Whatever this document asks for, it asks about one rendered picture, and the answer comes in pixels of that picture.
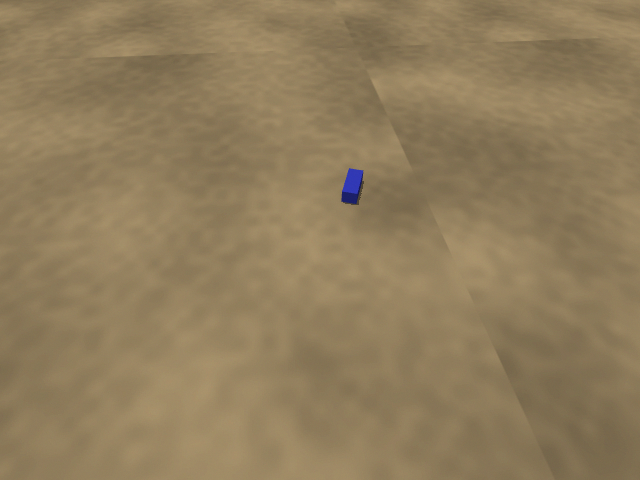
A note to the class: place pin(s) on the carton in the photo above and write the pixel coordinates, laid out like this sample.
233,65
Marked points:
352,186

